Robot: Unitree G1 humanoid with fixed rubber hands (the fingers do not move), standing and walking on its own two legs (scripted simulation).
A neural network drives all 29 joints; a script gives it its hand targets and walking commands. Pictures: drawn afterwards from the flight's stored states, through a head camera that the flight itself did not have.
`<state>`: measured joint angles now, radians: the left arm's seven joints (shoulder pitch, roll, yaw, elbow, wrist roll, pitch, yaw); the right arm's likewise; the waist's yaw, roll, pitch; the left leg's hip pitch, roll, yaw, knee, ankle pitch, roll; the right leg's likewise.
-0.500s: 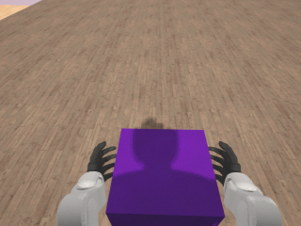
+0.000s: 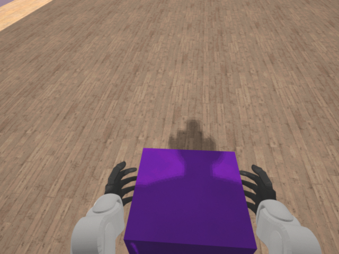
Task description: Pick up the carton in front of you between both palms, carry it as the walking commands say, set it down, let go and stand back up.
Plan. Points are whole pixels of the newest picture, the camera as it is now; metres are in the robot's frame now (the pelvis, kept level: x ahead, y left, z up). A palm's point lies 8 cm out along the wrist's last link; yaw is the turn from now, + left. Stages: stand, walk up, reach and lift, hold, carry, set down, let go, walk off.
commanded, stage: carry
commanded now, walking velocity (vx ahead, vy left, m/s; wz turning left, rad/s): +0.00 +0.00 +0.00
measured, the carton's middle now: (185, 217) +0.23 +0.00 -0.02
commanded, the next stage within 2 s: none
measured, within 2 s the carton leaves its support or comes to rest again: neither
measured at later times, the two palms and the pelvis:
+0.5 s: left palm (129, 104) +0.50 +0.16 +0.10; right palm (237, 106) +0.47 -0.13 +0.11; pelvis +0.25 +0.03 +0.01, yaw -4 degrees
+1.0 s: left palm (139, 97) +0.53 +0.14 +0.10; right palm (243, 100) +0.51 -0.16 +0.10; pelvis +0.30 +0.01 +0.01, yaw -4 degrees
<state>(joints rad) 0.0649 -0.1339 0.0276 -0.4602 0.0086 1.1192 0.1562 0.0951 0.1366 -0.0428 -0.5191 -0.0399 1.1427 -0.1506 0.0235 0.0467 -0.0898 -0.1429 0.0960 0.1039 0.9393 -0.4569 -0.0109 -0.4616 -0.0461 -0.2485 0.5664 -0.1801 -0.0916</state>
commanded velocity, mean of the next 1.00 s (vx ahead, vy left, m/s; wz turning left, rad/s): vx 0.00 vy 0.00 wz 0.00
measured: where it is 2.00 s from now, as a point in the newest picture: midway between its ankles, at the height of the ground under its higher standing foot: outside the picture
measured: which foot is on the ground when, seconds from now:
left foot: up 0.00-0.32, down 0.34-1.00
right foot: down 0.00-0.38, up 0.40-0.50, down 0.52-1.00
